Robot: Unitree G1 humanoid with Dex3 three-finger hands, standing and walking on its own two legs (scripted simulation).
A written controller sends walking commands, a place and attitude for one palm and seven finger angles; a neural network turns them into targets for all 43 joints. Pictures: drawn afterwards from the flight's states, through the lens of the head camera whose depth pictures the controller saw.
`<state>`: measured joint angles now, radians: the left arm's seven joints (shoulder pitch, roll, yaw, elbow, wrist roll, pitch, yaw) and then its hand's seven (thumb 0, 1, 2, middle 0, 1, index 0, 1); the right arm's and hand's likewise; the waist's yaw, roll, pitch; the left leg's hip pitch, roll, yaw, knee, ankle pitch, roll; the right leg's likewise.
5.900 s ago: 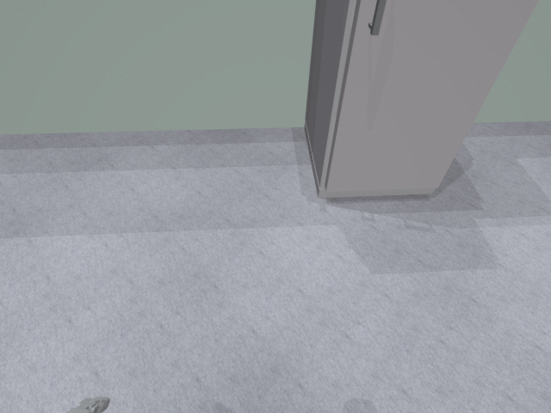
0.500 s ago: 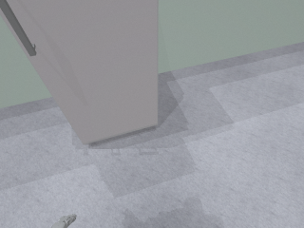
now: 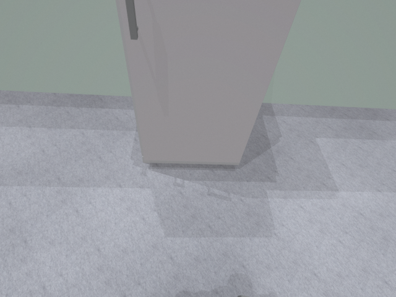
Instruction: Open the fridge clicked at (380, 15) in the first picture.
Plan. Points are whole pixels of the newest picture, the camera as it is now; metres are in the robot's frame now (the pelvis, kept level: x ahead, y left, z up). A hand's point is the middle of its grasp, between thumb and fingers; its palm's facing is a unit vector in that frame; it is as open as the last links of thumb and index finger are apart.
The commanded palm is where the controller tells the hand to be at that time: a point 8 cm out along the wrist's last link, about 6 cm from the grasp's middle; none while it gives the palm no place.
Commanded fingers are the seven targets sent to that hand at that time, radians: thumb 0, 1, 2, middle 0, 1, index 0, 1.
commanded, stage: take the last steps up to it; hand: left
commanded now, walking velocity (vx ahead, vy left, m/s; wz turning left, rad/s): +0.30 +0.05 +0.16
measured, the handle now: out of the picture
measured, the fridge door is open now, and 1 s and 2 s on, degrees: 0 0 0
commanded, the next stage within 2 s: come to a stop and stand still in 1.24 s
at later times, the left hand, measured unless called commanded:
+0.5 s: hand out of the picture +0.10 +0.16 -0.15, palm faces +0.12 -0.97 -0.22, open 7.3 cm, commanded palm none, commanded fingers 0.00 0.90 0.90 -0.20 -0.30 -0.20 -0.30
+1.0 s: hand out of the picture +0.09 +0.20 -0.17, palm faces +0.21 -0.97 -0.13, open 7.4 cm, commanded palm none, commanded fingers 0.00 0.90 0.90 -0.20 -0.30 -0.20 -0.30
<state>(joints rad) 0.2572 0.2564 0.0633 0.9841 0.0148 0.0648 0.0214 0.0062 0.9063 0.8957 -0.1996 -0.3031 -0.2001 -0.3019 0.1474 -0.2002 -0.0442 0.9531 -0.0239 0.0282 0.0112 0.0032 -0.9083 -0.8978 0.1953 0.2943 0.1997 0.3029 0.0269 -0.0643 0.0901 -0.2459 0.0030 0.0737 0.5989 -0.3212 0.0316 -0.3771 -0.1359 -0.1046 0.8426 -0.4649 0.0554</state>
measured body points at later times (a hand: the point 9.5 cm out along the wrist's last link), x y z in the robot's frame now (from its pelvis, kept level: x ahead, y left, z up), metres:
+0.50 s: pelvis +0.05 -0.02 +0.01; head +0.04 -0.04 +0.46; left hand +0.09 +0.21 -0.13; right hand +0.00 -0.25 -0.16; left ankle +0.01 +0.10 -0.70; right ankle +0.06 -0.11 -0.73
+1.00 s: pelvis +0.21 +0.06 +0.00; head +0.24 +0.08 +0.44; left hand +0.08 +0.25 -0.16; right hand +0.35 -0.15 -0.14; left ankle +0.25 +0.16 -0.73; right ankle +0.09 -0.09 -0.66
